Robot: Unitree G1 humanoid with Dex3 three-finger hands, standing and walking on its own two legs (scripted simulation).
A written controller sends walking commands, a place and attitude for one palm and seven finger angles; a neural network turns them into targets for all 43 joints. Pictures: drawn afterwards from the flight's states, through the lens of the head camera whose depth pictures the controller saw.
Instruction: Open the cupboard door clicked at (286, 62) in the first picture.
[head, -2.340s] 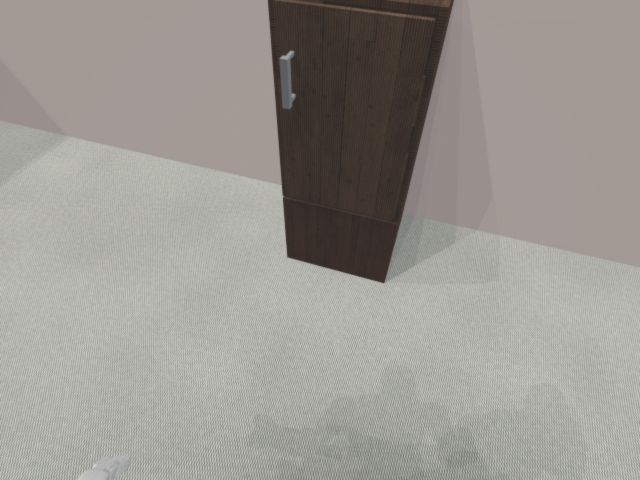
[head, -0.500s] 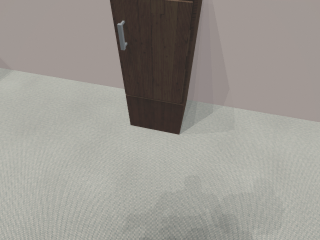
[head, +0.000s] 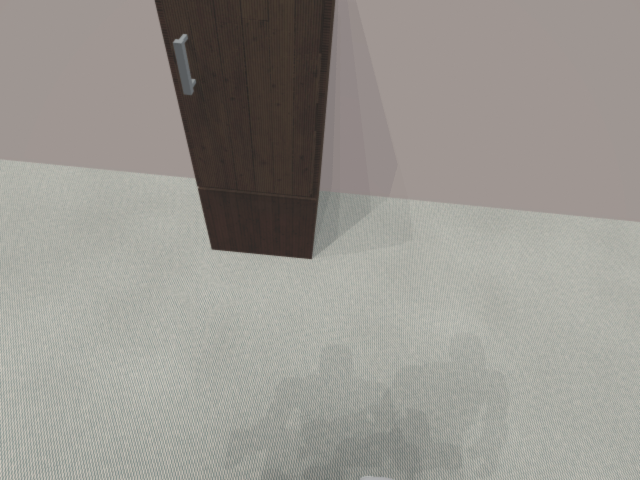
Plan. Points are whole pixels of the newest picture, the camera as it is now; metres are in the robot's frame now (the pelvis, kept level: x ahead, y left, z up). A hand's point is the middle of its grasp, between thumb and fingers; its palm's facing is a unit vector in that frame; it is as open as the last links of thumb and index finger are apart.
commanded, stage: take the last steps up to it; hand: left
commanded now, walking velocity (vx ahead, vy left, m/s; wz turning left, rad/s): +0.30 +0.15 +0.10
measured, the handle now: (186, 64) +1.00 +0.38 +0.02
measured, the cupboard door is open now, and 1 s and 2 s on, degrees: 0 0 0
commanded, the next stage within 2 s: come to a stop and stand still in 1.26 s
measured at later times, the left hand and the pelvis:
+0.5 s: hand out of the picture -0.02 +0.18 -0.16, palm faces +0.14 -0.97 -0.18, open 7.4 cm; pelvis +0.08 +0.03 +0.00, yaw +3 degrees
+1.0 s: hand (119, 345) +0.34 +0.35 -0.16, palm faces +0.07 -0.98 -0.21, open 7.4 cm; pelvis +0.25 +0.16 +0.00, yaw +1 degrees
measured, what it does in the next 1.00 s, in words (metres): walks ahead: right foot, then left foot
